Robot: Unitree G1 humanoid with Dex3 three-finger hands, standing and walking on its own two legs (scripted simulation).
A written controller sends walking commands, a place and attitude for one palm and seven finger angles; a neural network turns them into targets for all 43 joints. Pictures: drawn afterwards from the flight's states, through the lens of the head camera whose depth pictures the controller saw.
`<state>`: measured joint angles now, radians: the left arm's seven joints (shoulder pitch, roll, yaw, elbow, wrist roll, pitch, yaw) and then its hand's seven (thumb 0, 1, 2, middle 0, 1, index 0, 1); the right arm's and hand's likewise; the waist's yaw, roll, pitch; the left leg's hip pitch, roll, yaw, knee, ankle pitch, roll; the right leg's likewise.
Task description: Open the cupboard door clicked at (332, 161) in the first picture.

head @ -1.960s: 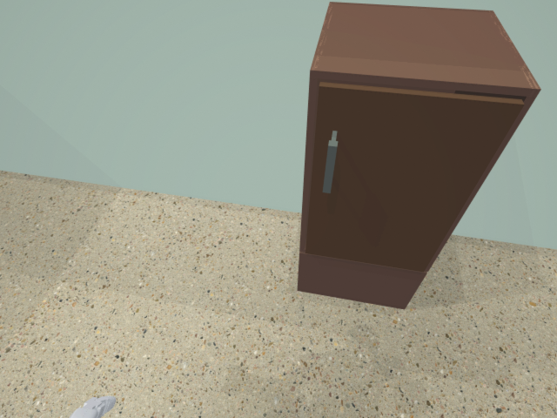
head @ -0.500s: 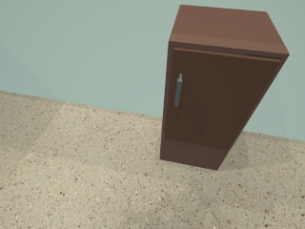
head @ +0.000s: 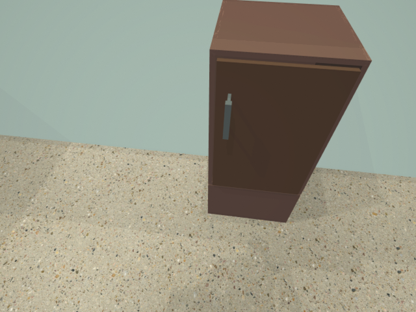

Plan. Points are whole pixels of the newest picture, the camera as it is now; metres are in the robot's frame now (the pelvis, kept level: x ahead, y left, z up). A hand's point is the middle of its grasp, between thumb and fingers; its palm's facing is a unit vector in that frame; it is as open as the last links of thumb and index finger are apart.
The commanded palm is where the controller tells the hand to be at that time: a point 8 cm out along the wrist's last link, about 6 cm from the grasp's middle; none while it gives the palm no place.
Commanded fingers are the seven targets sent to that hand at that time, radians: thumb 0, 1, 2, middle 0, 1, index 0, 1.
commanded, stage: take the last steps up to it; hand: left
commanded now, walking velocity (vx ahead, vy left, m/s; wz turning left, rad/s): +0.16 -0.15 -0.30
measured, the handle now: (227, 117) +0.67 -0.02 -0.04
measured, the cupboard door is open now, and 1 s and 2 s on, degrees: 0 0 0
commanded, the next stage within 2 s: come to a stop and stand still in 0.32 s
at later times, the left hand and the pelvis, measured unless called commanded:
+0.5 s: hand out of the picture +0.04 +0.12 -0.18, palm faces -0.05 -0.99 -0.16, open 7.4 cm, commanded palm none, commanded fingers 0.00 0.90 0.90 -0.20 -0.30 -0.20 -0.30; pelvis +0.06 -0.05 +0.00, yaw -6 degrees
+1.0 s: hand (163, 311) +0.16 +0.11 -0.17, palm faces -0.14 -0.95 -0.27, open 7.4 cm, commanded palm none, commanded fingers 0.00 0.90 0.90 -0.20 -0.30 -0.20 -0.30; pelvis +0.05 -0.07 -0.01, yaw -9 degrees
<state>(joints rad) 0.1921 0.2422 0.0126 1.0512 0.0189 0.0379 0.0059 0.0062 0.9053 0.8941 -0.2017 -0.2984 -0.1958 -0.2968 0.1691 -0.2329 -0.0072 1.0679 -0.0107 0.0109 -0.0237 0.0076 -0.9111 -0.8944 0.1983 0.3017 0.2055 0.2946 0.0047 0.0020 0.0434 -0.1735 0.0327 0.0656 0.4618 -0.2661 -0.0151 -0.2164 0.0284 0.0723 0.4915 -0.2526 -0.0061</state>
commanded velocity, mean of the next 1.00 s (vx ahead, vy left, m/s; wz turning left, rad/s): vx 0.01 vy -0.06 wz -0.07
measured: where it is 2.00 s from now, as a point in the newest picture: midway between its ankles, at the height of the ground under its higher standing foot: outside the picture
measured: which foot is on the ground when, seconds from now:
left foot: down 0.00-0.22, up 0.24-0.56, down 0.58-1.00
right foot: down 0.00-0.60, up 0.62-0.96, down 0.98-1.00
